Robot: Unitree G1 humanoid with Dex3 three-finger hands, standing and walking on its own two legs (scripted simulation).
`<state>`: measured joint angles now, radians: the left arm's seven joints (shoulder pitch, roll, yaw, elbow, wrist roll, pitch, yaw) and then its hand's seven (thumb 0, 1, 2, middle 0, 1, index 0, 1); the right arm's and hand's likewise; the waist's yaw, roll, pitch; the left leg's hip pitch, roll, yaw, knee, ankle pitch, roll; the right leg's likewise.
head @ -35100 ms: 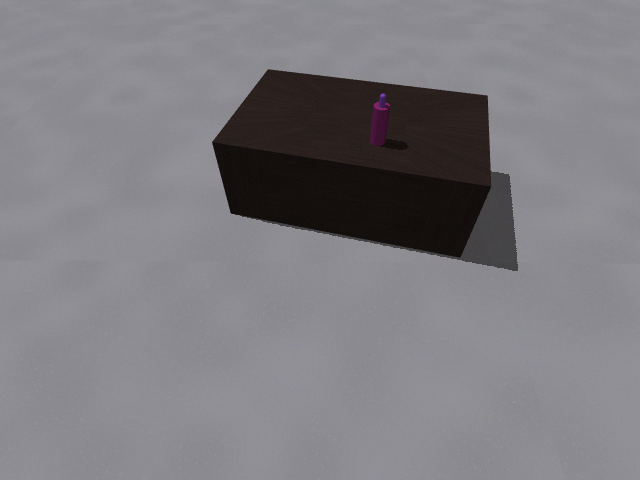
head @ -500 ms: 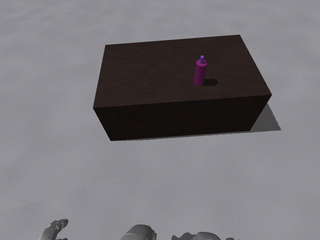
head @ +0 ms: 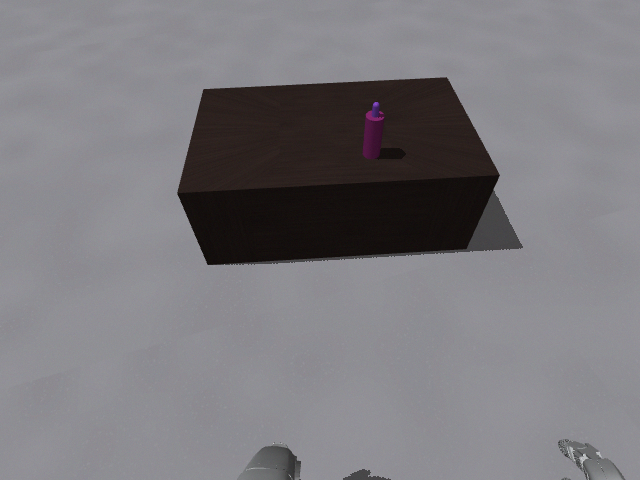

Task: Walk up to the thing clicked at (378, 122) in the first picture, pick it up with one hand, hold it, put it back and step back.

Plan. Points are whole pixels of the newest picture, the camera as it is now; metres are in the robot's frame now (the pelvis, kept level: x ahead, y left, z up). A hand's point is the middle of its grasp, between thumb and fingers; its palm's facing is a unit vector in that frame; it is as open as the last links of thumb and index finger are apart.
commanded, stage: step back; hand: right
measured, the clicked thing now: (373, 129) +1.13 -0.08 -0.26
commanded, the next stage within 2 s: stand in 1.04 s
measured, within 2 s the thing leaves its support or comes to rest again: neither
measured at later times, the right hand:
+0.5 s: hand out of the picture +0.05 -0.26 -0.15, palm faces -0.08 +0.93 -0.35, open 7.4 cm
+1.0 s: hand (494, 462) +0.18 -0.20 -0.13, palm faces -0.10 +0.93 -0.35, open 7.4 cm
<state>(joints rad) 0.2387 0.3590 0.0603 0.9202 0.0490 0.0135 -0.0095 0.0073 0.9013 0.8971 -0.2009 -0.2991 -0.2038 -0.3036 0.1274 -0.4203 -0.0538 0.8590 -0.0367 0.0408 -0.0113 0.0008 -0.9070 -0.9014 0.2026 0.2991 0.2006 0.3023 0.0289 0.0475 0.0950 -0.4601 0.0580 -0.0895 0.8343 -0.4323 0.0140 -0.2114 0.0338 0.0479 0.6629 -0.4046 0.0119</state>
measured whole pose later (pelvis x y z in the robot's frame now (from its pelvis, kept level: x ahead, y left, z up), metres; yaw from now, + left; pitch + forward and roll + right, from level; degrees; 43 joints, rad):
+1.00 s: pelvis +0.04 +0.03 +0.02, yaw +5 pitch -2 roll +0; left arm 0.10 0.38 0.03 1.05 0.01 -0.02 0.00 0.01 0.90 0.90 -0.20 -0.30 -0.20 -0.30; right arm 0.07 -0.33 -0.02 1.05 -0.02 -0.01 0.00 0.00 -0.91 -0.90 0.20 0.30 0.20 0.30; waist 0.02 -0.01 0.08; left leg -0.25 0.02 0.01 0.58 -0.30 0.00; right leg -0.17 -0.04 -0.02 0.54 -0.34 0.03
